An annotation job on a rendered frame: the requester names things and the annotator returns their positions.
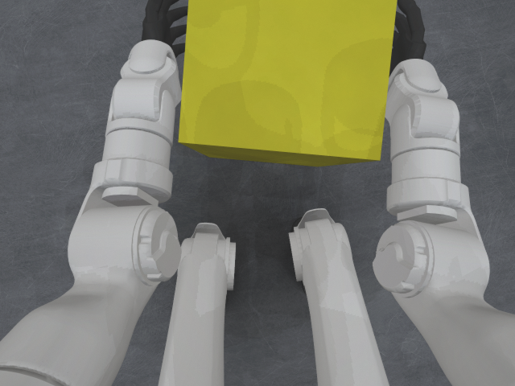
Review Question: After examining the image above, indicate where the right robot hand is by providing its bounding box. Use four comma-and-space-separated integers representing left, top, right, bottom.
389, 0, 426, 76

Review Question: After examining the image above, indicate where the robot right upper arm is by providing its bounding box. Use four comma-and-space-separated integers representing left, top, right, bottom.
373, 220, 515, 386

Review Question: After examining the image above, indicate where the carton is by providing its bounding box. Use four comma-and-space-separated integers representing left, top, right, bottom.
179, 0, 397, 166

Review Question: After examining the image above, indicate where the left robot hand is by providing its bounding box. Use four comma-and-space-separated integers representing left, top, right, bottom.
142, 0, 188, 58

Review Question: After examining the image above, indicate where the right robot forearm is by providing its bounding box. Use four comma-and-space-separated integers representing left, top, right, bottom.
385, 59, 484, 246

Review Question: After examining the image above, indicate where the left robot shin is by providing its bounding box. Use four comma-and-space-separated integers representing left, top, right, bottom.
177, 223, 225, 275

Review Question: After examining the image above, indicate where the robot left upper arm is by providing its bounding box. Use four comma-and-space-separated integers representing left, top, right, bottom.
0, 205, 182, 386

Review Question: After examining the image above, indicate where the right robot thigh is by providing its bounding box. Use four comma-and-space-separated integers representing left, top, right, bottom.
289, 219, 389, 386

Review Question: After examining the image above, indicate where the left robot forearm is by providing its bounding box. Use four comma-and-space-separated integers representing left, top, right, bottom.
68, 39, 182, 268

